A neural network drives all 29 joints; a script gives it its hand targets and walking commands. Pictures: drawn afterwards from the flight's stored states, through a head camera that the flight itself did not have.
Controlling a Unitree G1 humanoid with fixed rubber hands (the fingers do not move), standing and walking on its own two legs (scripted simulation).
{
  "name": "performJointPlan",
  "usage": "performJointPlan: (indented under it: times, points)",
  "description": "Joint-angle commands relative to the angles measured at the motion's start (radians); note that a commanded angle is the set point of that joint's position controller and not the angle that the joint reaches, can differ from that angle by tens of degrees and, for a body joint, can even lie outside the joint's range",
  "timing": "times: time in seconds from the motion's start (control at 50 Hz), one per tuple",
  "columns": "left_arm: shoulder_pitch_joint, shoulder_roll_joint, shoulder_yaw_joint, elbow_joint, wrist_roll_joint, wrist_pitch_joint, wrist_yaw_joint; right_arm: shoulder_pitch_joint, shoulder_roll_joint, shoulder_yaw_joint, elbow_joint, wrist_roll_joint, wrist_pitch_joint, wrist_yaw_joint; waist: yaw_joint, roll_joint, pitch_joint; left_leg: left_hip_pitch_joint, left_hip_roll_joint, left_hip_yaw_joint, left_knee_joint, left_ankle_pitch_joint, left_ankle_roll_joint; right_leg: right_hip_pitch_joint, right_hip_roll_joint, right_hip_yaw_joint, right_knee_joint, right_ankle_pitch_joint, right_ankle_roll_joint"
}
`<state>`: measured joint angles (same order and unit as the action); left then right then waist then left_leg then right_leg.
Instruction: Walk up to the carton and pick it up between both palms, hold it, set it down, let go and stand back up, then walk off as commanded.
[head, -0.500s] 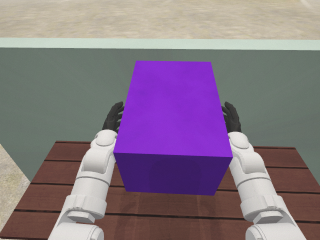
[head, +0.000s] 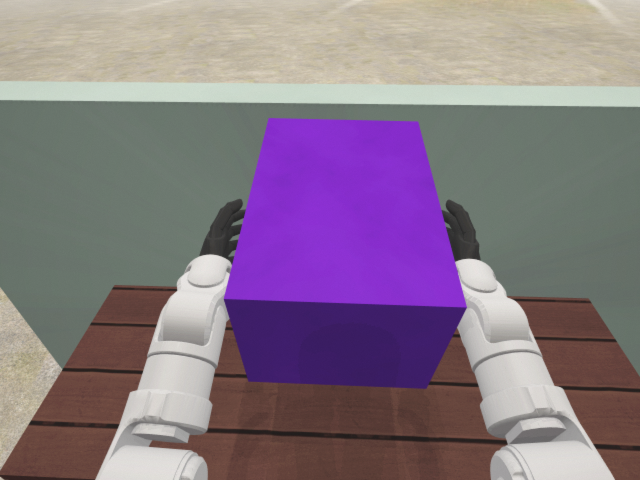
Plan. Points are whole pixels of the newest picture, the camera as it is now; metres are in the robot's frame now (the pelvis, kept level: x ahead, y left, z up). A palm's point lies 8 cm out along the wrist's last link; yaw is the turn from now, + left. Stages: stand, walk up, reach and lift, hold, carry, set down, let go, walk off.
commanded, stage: reach and lift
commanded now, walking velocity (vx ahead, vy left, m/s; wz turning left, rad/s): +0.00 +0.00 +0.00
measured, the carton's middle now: (340, 240) +0.40 -0.01 +0.15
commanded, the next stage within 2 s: hold in 0.54 s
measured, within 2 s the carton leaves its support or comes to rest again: neither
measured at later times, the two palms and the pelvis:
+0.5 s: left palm (212, 252) +0.35 +0.14 +0.17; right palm (463, 255) +0.36 -0.16 +0.16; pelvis -0.01 +0.00 +0.00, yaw +0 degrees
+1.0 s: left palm (206, 247) +0.35 +0.15 +0.19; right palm (463, 245) +0.36 -0.16 +0.17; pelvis -0.01 +0.00 +0.00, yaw +0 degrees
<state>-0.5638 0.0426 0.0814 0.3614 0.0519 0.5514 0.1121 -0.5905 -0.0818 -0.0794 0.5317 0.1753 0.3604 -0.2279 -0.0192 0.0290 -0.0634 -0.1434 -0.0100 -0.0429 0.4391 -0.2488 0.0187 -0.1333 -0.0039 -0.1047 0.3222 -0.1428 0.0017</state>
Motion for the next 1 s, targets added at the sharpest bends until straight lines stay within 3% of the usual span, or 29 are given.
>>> performJointPlan:
  times: [0.0, 0.06, 0.08, 0.14, 0.16, 0.22, 0.24, 0.26, 0.28, 0.3, 0.32, 0.36, 0.46, 0.48, 0.52, 0.54, 0.58, 0.62, 0.64, 0.66, 0.68, 0.7, 0.72, 0.76, 0.84, 0.9, 0.92, 0.96, 0.98]
  points:
    - [-0.781, -0.733, -0.299, -0.247, 0.008, -0.05, -0.183, -0.856, 0.626, 0.366, -0.224, 0.074, -0.05, 0.159, -0.073, -0.052, -0.297, 0.055, -0.022, -0.017, -0.142, 0.263, -0.051, 0.225, 0.055, 0.064, -0.038, 0.163, 0.009]
    - [-0.799, -0.743, -0.295, -0.239, 0.006, -0.047, -0.184, -0.883, 0.631, 0.361, -0.241, 0.075, -0.056, 0.166, -0.067, -0.052, -0.326, 0.058, -0.017, -0.018, -0.152, 0.235, -0.047, 0.215, 0.056, 0.055, -0.037, 0.136, 0.009]
    - [-0.803, -0.741, -0.303, -0.253, 0.004, -0.047, -0.183, -0.872, 0.633, 0.36, -0.212, 0.065, -0.053, 0.171, -0.075, -0.054, -0.323, 0.063, -0.02, -0.019, -0.147, 0.26, -0.051, 0.225, 0.058, 0.062, -0.039, 0.161, 0.009]
    - [-0.796, -0.742, -0.318, -0.264, -0.015, -0.049, -0.181, -0.889, 0.651, 0.385, -0.273, 0.084, -0.058, 0.163, -0.073, -0.058, -0.375, 0.068, -0.027, -0.017, -0.13, 0.291, -0.049, 0.253, 0.055, 0.064, -0.034, 0.214, 0.013]
    - [-0.806, -0.733, -0.313, -0.26, -0.001, -0.048, -0.184, -0.872, 0.654, 0.383, -0.231, 0.079, -0.049, 0.163, -0.075, -0.063, -0.337, 0.057, -0.026, -0.018, -0.135, 0.273, -0.049, 0.246, 0.059, 0.062, -0.036, 0.191, 0.012]
    - [-0.788, -0.752, -0.333, -0.313, -0.011, -0.035, -0.179, -0.844, 0.656, 0.403, -0.263, 0.104, -0.04, 0.157, -0.079, -0.037, -0.379, 0.091, -0.023, -0.023, -0.12, 0.376, -0.063, 0.266, 0.066, 0.061, -0.024, 0.266, 0.01]
    - [-0.785, -0.731, -0.312, -0.282, 0.0, -0.032, -0.186, -0.862, 0.655, 0.398, -0.253, 0.096, -0.039, 0.156, -0.071, -0.057, -0.343, 0.058, -0.029, -0.016, -0.128, 0.333, -0.055, 0.275, 0.062, 0.068, -0.032, 0.247, 0.011]
    - [-0.772, -0.744, -0.321, -0.328, -0.005, -0.032, -0.184, -0.846, 0.67, 0.421, -0.292, 0.111, -0.041, 0.15, -0.067, -0.045, -0.397, 0.082, -0.027, -0.014, -0.114, 0.388, -0.058, 0.298, 0.061, 0.071, -0.022, 0.309, 0.014]
    - [-0.773, -0.722, -0.306, -0.302, 0.003, -0.03, -0.188, -0.864, 0.673, 0.436, -0.305, 0.113, -0.038, 0.147, -0.054, -0.077, -0.383, 0.059, -0.032, -0.013, -0.118, 0.348, -0.045, 0.311, 0.057, 0.073, -0.022, 0.291, 0.018]
    - [-0.742, -0.744, -0.329, -0.338, 0.002, -0.022, -0.184, -0.853, 0.67, 0.448, -0.328, 0.122, -0.04, 0.147, -0.06, -0.052, -0.419, 0.083, -0.028, -0.017, -0.111, 0.403, -0.055, 0.312, 0.064, 0.069, -0.013, 0.332, 0.018]
    - [-0.761, -0.737, -0.318, -0.338, -0.002, -0.022, -0.182, -0.866, 0.659, 0.448, -0.331, 0.125, -0.035, 0.145, -0.055, -0.061, -0.388, 0.073, -0.027, -0.021, -0.11, 0.385, -0.053, 0.298, 0.064, 0.074, -0.015, 0.301, 0.019]
    - [-0.751, -0.751, -0.366, -0.389, -0.028, -0.014, -0.183, -0.821, 0.657, 0.463, -0.35, 0.129, -0.026, 0.138, -0.082, -0.039, -0.421, 0.116, -0.026, -0.032, -0.099, 0.465, -0.069, 0.306, 0.07, 0.069, -0.014, 0.358, 0.015]
    - [-0.726, -0.722, -0.322, -0.343, 0.004, 0.016, -0.19, -0.864, 0.639, 0.456, -0.358, 0.13, -0.008, 0.134, -0.059, -0.065, -0.37, 0.07, -0.029, -0.026, -0.115, 0.375, -0.052, 0.298, 0.066, 0.072, -0.027, 0.291, 0.015]
    - [-0.749, -0.727, -0.315, -0.31, 0.014, 0.023, -0.194, -0.876, 0.625, 0.418, -0.324, 0.11, -0.005, 0.134, -0.07, -0.063, -0.331, 0.057, -0.027, -0.022, -0.123, 0.322, -0.053, 0.28, 0.068, 0.071, -0.036, 0.232, 0.009]
    - [-0.783, -0.72, -0.287, -0.295, 0.023, 0.026, -0.2, -0.873, 0.632, 0.4, -0.269, 0.1, 0.007, 0.142, -0.062, -0.065, -0.298, 0.032, -0.021, -0.019, -0.148, 0.236, -0.044, 0.26, 0.062, 0.069, -0.038, 0.159, 0.007]
    - [-0.772, -0.727, -0.303, -0.324, 0.018, 0.029, -0.202, -0.866, 0.647, 0.418, -0.302, 0.11, 0.004, 0.142, -0.069, -0.062, -0.31, 0.032, -0.027, -0.015, -0.142, 0.259, -0.042, 0.286, 0.059, 0.07, -0.032, 0.196, 0.01]
    - [-0.82, -0.725, -0.313, -0.325, 0.008, 0.026, -0.199, -0.891, 0.645, 0.404, -0.291, 0.106, 0.005, 0.143, -0.068, -0.056, -0.321, 0.029, -0.025, -0.018, -0.151, 0.215, -0.044, 0.255, 0.062, 0.065, -0.035, 0.149, 0.008]
    - [-0.83, -0.736, -0.32, -0.382, 0.0, 0.02, -0.194, -0.915, 0.676, 0.442, -0.34, 0.126, 0.001, 0.147, -0.048, -0.069, -0.374, 0.043, -0.021, -0.02, -0.141, 0.268, -0.037, 0.281, 0.065, 0.07, -0.025, 0.199, 0.01]
    - [-0.861, -0.726, -0.308, -0.344, 0.008, 0.021, -0.189, -0.919, 0.664, 0.423, -0.291, 0.12, 0.01, 0.15, -0.047, -0.053, -0.334, 0.023, -0.023, -0.017, -0.147, 0.21, -0.037, 0.247, 0.064, 0.068, -0.029, 0.125, 0.009]
    - [-0.835, -0.738, -0.315, -0.333, 0.005, 0.027, -0.191, -0.953, 0.671, 0.431, -0.34, 0.121, 0.0, 0.151, -0.046, -0.061, -0.357, 0.025, -0.021, -0.019, -0.144, 0.226, -0.036, 0.254, 0.065, 0.068, -0.03, 0.151, 0.007]
    - [-0.822, -0.723, -0.29, -0.29, 0.021, 0.033, -0.193, -0.933, 0.655, 0.413, -0.284, 0.112, 0.012, 0.15, -0.047, -0.063, -0.308, 0.009, -0.018, -0.021, -0.158, 0.195, -0.034, 0.247, 0.064, 0.07, -0.036, 0.124, 0.004]
    - [-0.826, -0.733, -0.29, -0.31, 0.022, 0.035, -0.193, -0.932, 0.673, 0.417, -0.301, 0.113, 0.009, 0.153, -0.039, -0.052, -0.327, 0.018, -0.022, -0.014, -0.149, 0.215, -0.034, 0.253, 0.064, 0.071, -0.03, 0.141, 0.007]
    - [-0.842, -0.729, -0.271, -0.264, 0.024, 0.034, -0.196, -0.954, 0.649, 0.386, -0.266, 0.1, 0.012, 0.154, -0.048, -0.069, -0.29, -0.003, -0.02, -0.015, -0.166, 0.139, -0.031, 0.233, 0.062, 0.071, -0.045, 0.075, 0.003]
    - [-0.842, -0.728, -0.279, -0.299, 0.021, 0.033, -0.196, -0.955, 0.674, 0.403, -0.286, 0.102, 0.007, 0.157, -0.045, -0.068, -0.336, 0.01, -0.023, -0.01, -0.159, 0.165, -0.028, 0.242, 0.06, 0.069, -0.039, 0.103, 0.009]
    - [-0.824, -0.708, -0.238, -0.256, 0.054, 0.044, -0.212, -0.898, 0.661, 0.381, -0.203, 0.086, 0.023, 0.154, -0.048, -0.073, -0.271, -0.009, -0.023, -0.004, -0.177, 0.124, -0.024, 0.258, 0.054, 0.065, -0.042, 0.077, 0.013]
    - [-0.803, -0.712, -0.244, -0.267, 0.05, 0.048, -0.215, -0.914, 0.671, 0.397, -0.251, 0.1, 0.015, 0.151, -0.042, -0.08, -0.309, 0.014, -0.023, -0.003, -0.163, 0.193, -0.027, 0.276, 0.061, 0.064, -0.033, 0.135, 0.014]
    - [-0.788, -0.722, -0.268, -0.28, 0.036, 0.05, -0.218, -0.914, 0.664, 0.403, -0.268, 0.103, 0.013, 0.147, -0.058, -0.064, -0.321, 0.036, -0.026, -0.01, -0.149, 0.239, -0.033, 0.282, 0.06, 0.068, -0.037, 0.177, 0.013]
    - [-0.807, -0.726, -0.291, -0.347, 0.023, 0.04, -0.211, -0.883, 0.67, 0.416, -0.287, 0.121, 0.015, 0.144, -0.059, -0.045, -0.36, 0.058, -0.026, -0.01, -0.134, 0.285, -0.045, 0.292, 0.068, 0.066, -0.027, 0.204, 0.012]
    - [-0.795, -0.709, -0.273, -0.329, 0.034, 0.044, -0.212, -0.886, 0.665, 0.418, -0.297, 0.122, 0.022, 0.141, -0.049, -0.07, -0.341, 0.047, -0.029, -0.009, -0.133, 0.278, -0.035, 0.291, 0.065, 0.069, -0.027, 0.204, 0.015]
